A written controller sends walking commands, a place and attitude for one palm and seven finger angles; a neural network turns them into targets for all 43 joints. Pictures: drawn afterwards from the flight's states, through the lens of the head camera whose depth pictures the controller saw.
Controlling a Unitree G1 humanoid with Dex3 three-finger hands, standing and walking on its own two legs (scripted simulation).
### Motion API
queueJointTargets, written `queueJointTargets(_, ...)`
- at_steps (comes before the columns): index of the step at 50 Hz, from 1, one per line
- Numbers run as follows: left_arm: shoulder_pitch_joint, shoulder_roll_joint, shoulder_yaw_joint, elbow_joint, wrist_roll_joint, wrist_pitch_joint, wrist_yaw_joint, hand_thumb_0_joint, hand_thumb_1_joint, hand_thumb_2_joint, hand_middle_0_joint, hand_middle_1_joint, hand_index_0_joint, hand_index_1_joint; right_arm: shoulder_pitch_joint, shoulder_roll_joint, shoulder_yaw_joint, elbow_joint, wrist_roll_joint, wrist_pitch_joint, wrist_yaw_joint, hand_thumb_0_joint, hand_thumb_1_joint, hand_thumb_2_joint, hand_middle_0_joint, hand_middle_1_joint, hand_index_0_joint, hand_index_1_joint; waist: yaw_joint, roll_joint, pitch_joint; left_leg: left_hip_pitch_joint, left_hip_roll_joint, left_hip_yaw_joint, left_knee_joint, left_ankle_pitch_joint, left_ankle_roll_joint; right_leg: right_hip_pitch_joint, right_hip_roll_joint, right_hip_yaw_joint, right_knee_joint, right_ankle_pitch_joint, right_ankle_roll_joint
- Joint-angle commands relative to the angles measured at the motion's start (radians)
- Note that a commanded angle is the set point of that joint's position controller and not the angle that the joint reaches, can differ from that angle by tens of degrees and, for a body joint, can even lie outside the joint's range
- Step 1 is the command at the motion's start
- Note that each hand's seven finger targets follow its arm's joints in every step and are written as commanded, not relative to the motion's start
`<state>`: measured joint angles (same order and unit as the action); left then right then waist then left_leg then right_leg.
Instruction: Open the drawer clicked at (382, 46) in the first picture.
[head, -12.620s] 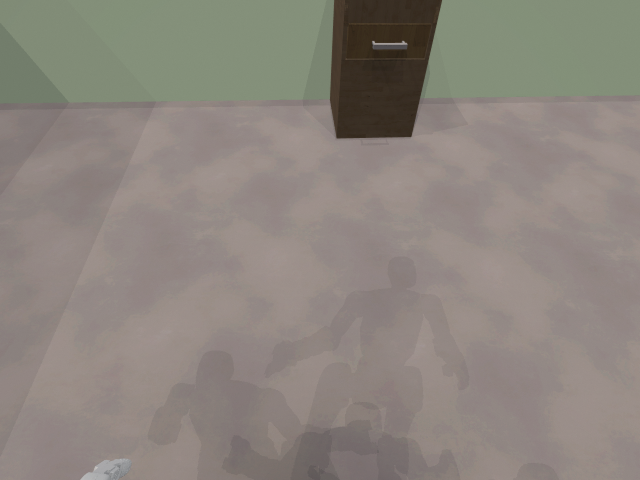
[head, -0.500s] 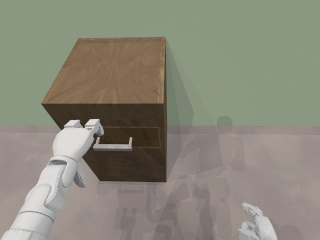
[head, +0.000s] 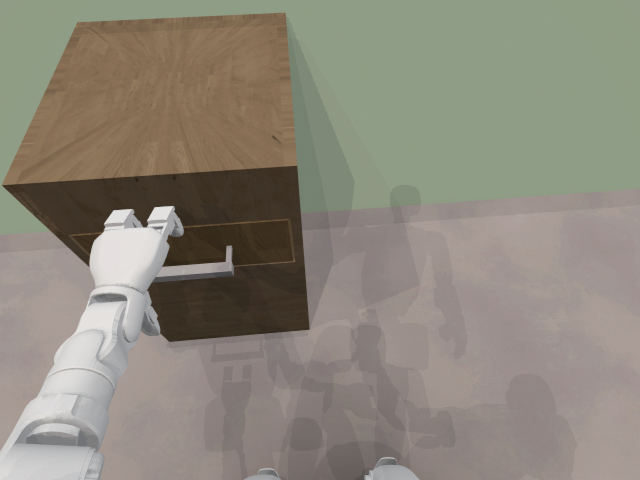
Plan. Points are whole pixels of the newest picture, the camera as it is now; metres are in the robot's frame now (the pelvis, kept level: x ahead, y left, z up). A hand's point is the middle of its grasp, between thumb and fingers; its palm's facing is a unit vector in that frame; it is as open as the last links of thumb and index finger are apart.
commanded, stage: move the hooked fingers above the handle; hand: left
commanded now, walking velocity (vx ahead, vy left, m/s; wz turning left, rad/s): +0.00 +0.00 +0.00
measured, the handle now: (191, 262) +0.50 +0.26 -0.20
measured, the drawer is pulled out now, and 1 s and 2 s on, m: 0.00 0.00 0.00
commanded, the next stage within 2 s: none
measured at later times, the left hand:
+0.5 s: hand (166, 281) +0.42 +0.26 -0.11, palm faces -0.09 +0.00 -1.00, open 13.9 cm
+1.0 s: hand (179, 282) +0.43 +0.25 -0.14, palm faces -0.11 +0.01 -0.99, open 13.7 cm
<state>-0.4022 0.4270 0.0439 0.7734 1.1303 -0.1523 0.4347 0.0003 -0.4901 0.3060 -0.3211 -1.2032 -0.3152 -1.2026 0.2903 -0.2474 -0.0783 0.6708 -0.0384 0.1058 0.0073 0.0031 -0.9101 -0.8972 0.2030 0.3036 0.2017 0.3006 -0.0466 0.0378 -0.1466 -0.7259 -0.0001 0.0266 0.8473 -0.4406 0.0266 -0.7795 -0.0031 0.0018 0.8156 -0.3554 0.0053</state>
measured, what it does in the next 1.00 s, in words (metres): lowers itself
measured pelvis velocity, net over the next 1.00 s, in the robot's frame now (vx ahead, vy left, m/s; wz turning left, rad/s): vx -0.05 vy -0.01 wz -0.01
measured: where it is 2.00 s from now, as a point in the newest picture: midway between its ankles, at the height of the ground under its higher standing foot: outside the picture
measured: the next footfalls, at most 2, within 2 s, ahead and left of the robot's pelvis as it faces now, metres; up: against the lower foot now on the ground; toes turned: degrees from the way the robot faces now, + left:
none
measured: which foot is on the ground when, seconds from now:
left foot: down 0.00-1.00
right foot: down 0.00-1.00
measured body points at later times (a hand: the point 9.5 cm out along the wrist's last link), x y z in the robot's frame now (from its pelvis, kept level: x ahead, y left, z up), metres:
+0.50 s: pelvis -0.03 +0.01 -0.05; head +0.12 +0.01 +0.37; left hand +0.42 +0.26 -0.05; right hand +0.02 -0.27 -0.19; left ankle -0.03 +0.10 -0.70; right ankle +0.01 -0.13 -0.70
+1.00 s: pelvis -0.05 -0.01 -0.09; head +0.13 -0.01 +0.32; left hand +0.43 +0.25 -0.09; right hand -0.01 -0.27 -0.24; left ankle -0.03 +0.10 -0.70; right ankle +0.01 -0.13 -0.70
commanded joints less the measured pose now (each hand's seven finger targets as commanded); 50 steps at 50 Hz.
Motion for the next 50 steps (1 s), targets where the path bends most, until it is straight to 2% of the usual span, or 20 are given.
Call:
queueJointTargets(1, -0.310, 0.194, 0.045, -0.082, 0.004, 0.036, 0.082, 0.000, -0.500, 0.300, -0.300, -1.200, -0.300, -1.200, 0.050, -0.150, -0.052, -0.083, -0.003, -0.027, 0.004, 0.000, -0.900, -0.900, 0.200, 0.300, 0.200, 0.300, 0.002, 0.018, -0.392, 0.151, -0.007, -0.015, -0.035, 0.453, 0.003, 0.148, 0.038, -0.040, -0.002, 0.296, -0.063)
queueJointTargets(3, -0.377, 0.149, -0.001, -0.069, -0.004, 0.044, 0.081, 0.000, -0.500, 0.300, -0.300, -1.200, -0.300, -1.200, 0.065, -0.150, -0.058, -0.072, -0.004, -0.028, 0.005, 0.000, -0.900, -0.900, 0.200, 0.300, 0.200, 0.300, -0.022, 0.015, -0.419, 0.156, -0.003, -0.018, -0.018, 0.440, 0.005, 0.123, 0.036, -0.040, 0.001, 0.283, -0.059)
queueJointTargets(6, -0.437, 0.180, 0.012, -0.022, -0.007, 0.038, 0.071, 0.000, -0.500, 0.300, -0.300, -1.200, -0.300, -1.200, 0.083, -0.158, -0.053, -0.056, -0.005, -0.024, -0.002, 0.000, -0.900, -0.900, 0.200, 0.300, 0.200, 0.300, -0.037, -0.018, -0.414, 0.123, -0.001, -0.031, 0.005, 0.408, 0.009, 0.086, 0.037, -0.041, 0.021, 0.251, -0.057)
queueJointTargets(8, -0.508, 0.211, 0.024, -0.033, 0.009, 0.016, 0.078, 0.000, -0.500, 0.300, -0.300, -1.200, -0.300, -1.200, 0.083, -0.160, -0.050, -0.048, -0.012, -0.024, -0.008, 0.000, -0.900, -0.900, 0.200, 0.300, 0.200, 0.300, -0.046, 0.005, -0.427, 0.106, -0.001, -0.037, 0.028, 0.391, 0.011, 0.047, 0.034, -0.038, 0.042, 0.231, -0.057)
queueJointTargets(9, -0.513, 0.238, 0.051, -0.029, 0.010, 0.009, 0.084, 0.000, -0.500, 0.300, -0.300, -1.200, -0.300, -1.200, 0.084, -0.164, -0.046, -0.041, -0.018, -0.022, -0.007, 0.000, -0.900, -0.900, 0.200, 0.300, 0.200, 0.300, -0.035, 0.034, -0.431, 0.099, 0.000, -0.042, 0.037, 0.394, 0.009, 0.025, 0.034, -0.040, 0.058, 0.221, -0.061)
queueJointTargets(10, -0.542, 0.242, 0.049, -0.030, 0.020, -0.001, 0.093, 0.000, -0.500, 0.300, -0.300, -1.200, -0.300, -1.200, 0.091, -0.162, -0.044, -0.039, -0.019, -0.020, -0.007, 0.000, -0.900, -0.900, 0.200, 0.300, 0.200, 0.300, -0.044, 0.035, -0.446, 0.091, 0.001, -0.046, 0.051, 0.389, 0.010, 0.009, 0.033, -0.042, 0.071, 0.212, -0.059)
queueJointTargets(13, -0.509, 0.295, 0.101, 0.053, 0.037, 0.002, 0.126, 0.000, -0.500, 0.300, -0.300, -1.200, -0.300, -1.200, 0.079, -0.163, -0.035, -0.032, -0.027, -0.018, -0.003, 0.000, -0.900, -0.900, 0.200, 0.300, 0.200, 0.300, -0.033, 0.023, -0.418, -0.005, -0.004, -0.039, 0.095, 0.346, 0.013, -0.037, 0.035, -0.038, 0.110, 0.188, -0.059)
queueJointTargets(16, -0.518, 0.273, 0.090, 0.100, 0.048, 0.031, 0.153, 0.000, -0.500, 0.300, -0.300, -1.200, -0.300, -1.200, 0.083, -0.165, -0.033, -0.036, -0.031, -0.019, 0.011, 0.000, -0.900, -0.900, 0.200, 0.300, 0.200, 0.300, -0.029, 0.077, -0.438, -0.023, -0.002, -0.044, 0.122, 0.363, 0.003, -0.091, 0.035, -0.048, 0.149, 0.176, -0.063)
queueJointTargets(18, -0.506, 0.271, 0.092, 0.133, 0.044, 0.054, 0.159, 0.000, -0.500, 0.300, -0.300, -1.200, -0.300, -1.200, 0.089, -0.170, -0.037, -0.038, -0.033, -0.020, 0.018, 0.000, -0.900, -0.900, 0.200, 0.300, 0.200, 0.300, -0.031, 0.065, -0.476, -0.033, 0.000, -0.040, 0.148, 0.375, 0.002, -0.093, 0.036, -0.047, 0.164, 0.193, -0.059)
queueJointTargets(21, -0.548, 0.219, 0.041, 0.161, 0.033, 0.076, 0.137, 0.000, -0.500, 0.300, -0.300, -1.200, -0.300, -1.200, 0.106, -0.171, -0.040, -0.038, -0.030, -0.022, 0.020, 0.000, -0.900, -0.900, 0.200, 0.300, 0.200, 0.300, -0.063, 0.033, -0.500, -0.053, 0.003, -0.047, 0.175, 0.366, 0.005, -0.108, 0.038, -0.051, 0.182, 0.201, -0.052)
queueJointTargets(23, -0.601, 0.222, 0.026, 0.163, 0.030, 0.068, 0.118, 0.000, -0.500, 0.300, -0.300, -1.200, -0.300, -1.200, 0.113, -0.176, -0.042, -0.029, -0.032, -0.029, 0.013, 0.000, -0.900, -0.900, 0.200, 0.300, 0.200, 0.300, -0.090, 0.008, -0.510, -0.082, 0.005, -0.050, 0.201, 0.335, 0.012, -0.124, 0.037, -0.046, 0.190, 0.194, -0.046)
queueJointTargets(26, -0.682, 0.233, 0.021, 0.095, 0.032, 0.019, 0.097, 0.000, -0.500, 0.300, -0.300, -1.200, -0.300, -1.200, 0.123, -0.179, -0.045, -0.018, -0.036, -0.036, 0.004, 0.000, -0.900, -0.900, 0.200, 0.300, 0.200, 0.300, -0.099, 0.075, -0.576, -0.045, 0.010, -0.076, 0.235, 0.352, 0.007, -0.196, 0.036, -0.049, 0.229, 0.169, -0.050)
queueJointTargets(31, -0.735, 0.328, 0.087, 0.114, 0.066, -0.027, 0.134, 0.000, -0.500, 0.300, -0.300, -1.200, -0.300, -1.200, 0.115, -0.182, -0.029, 0.003, -0.049, -0.038, -0.003, 0.000, -0.900, -0.900, 0.200, 0.300, 0.200, 0.300, -0.103, 0.112, -0.531, -0.160, 0.009, -0.082, 0.305, 0.299, 0.008, -0.306, 0.034, -0.053, 0.298, 0.104, -0.055)
queueJointTargets(36, -0.750, 0.390, 0.126, 0.232, 0.080, 0.048, 0.193, 0.000, -0.500, 0.300, -0.300, -1.200, -0.300, -1.200, 0.110, -0.187, -0.012, -0.004, -0.056, -0.038, 0.012, 0.000, -0.900, -0.900, 0.200, 0.300, 0.200, 0.300, -0.104, 0.124, -0.534, -0.294, 0.002, -0.064, 0.372, 0.269, 0.011, -0.338, 0.034, -0.053, 0.362, 0.102, -0.052)
queueJointTargets(40, -0.751, 0.437, 0.150, 0.159, 0.056, 0.098, 0.165, 0.000, -0.500, 0.300, -0.300, -1.200, -0.300, -1.200, 0.129, -0.195, -0.016, -0.032, -0.043, -0.038, 0.025, 0.000, -0.900, -0.900, 0.200, 0.300, 0.200, 0.300, -0.072, 0.174, -0.736, -0.197, 0.004, -0.061, 0.371, 0.354, 0.005, -0.226, 0.033, -0.051, 0.380, 0.200, -0.046)
queueJointTargets(41, -0.725, 0.449, 0.157, 0.132, 0.046, 0.105, 0.145, 0.000, -0.500, 0.300, -0.300, -1.200, -0.300, -1.200, 0.134, -0.196, -0.018, -0.041, -0.039, -0.036, 0.023, 0.000, -0.900, -0.900, 0.200, 0.300, 0.200, 0.300, -0.061, 0.168, -0.793, -0.166, 0.004, -0.064, 0.368, 0.389, 0.003, -0.184, 0.035, -0.050, 0.380, 0.241, -0.045)
queueJointTargets(42, -0.713, 0.441, 0.148, 0.124, 0.030, 0.114, 0.131, 0.000, -0.500, 0.300, -0.300, -1.200, -0.300, -1.200, 0.136, -0.194, -0.019, -0.042, -0.032, -0.032, 0.021, 0.000, -0.900, -0.900, 0.200, 0.300, 0.200, 0.300, -0.065, 0.142, -0.799, -0.172, 0.000, -0.058, 0.361, 0.383, 0.008, -0.152, 0.035, -0.047, 0.366, 0.258, -0.043)
queueJointTargets(43, -0.717, 0.415, 0.123, 0.129, 0.018, 0.126, 0.116, 0.000, -0.500, 0.300, -0.300, -1.200, -0.300, -1.200, 0.141, -0.189, -0.020, -0.039, -0.026, -0.031, 0.018, 0.000, -0.900, -0.900, 0.200, 0.300, 0.200, 0.300, -0.084, 0.096, -0.773, -0.203, 0.000, -0.053, 0.356, 0.357, 0.017, -0.122, 0.035, -0.043, 0.348, 0.267, -0.037)
queueJointTargets(46, -0.712, 0.405, 0.102, 0.114, -0.004, 0.126, 0.071, 0.000, -0.500, 0.300, -0.300, -1.200, -0.300, -1.200, 0.135, -0.186, -0.010, -0.037, -0.016, -0.038, 0.002, 0.000, -0.900, -0.900, 0.200, 0.300, 0.200, 0.300, -0.095, 0.028, -0.697, -0.285, -0.003, -0.043, 0.339, 0.238, 0.030, -0.091, 0.031, -0.031, 0.314, 0.202, -0.030)
queueJointTargets(50, -0.790, 0.376, 0.051, 0.075, -0.003, 0.051, 0.032, 0.000, -0.500, 0.300, -0.300, -1.200, -0.300, -1.200, 0.133, -0.175, -0.006, -0.016, -0.016, -0.063, -0.021, 0.000, -0.900, -0.900, 0.200, 0.300, 0.200, 0.300, -0.135, 0.035, -0.601, -0.322, 0.000, -0.039, 0.336, 0.132, 0.039, -0.151, 0.030, -0.020, 0.280, 0.087, -0.031)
